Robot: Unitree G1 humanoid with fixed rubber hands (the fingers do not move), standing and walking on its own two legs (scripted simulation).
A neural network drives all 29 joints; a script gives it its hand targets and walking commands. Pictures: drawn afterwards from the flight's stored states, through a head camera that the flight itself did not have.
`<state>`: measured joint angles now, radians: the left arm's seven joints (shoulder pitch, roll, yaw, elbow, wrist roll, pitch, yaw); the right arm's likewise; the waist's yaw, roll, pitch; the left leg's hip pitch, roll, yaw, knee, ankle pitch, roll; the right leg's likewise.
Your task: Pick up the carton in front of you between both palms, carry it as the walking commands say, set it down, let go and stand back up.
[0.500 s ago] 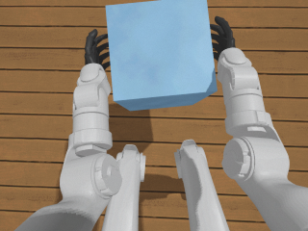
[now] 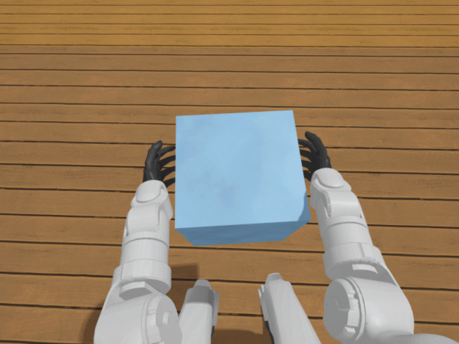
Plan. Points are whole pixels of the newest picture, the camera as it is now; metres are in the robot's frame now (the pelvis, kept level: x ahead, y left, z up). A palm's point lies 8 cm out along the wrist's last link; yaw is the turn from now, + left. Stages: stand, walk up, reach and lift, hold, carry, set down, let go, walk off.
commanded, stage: reach and lift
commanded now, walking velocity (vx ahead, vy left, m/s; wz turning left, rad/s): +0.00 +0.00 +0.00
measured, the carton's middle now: (236, 187) +0.41 -0.01 -0.11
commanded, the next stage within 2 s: hold in 1.64 s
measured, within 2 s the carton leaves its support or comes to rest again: neither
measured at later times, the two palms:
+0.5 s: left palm (115, 172) +0.36 +0.15 +0.12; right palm (352, 161) +0.35 -0.15 +0.11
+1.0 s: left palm (96, 171) +0.34 +0.15 +0.16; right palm (370, 159) +0.34 -0.15 +0.16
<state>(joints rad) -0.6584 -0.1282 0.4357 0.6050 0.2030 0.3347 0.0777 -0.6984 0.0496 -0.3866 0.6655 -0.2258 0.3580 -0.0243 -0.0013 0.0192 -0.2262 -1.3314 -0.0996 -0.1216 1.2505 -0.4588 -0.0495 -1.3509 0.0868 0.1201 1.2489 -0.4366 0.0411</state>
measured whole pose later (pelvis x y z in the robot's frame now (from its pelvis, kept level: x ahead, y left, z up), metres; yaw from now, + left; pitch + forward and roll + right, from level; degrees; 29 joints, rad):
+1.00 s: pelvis +0.04 +0.00 +0.13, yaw +0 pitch -3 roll +0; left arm -0.34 -0.17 0.32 0.40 0.30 0.60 0.00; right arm -0.33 0.17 -0.31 0.39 -0.31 0.63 0.00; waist 0.00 0.00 -0.01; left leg -0.18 -0.04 -0.14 0.46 -0.23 -0.02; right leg -0.20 0.04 0.14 0.46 -0.21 0.02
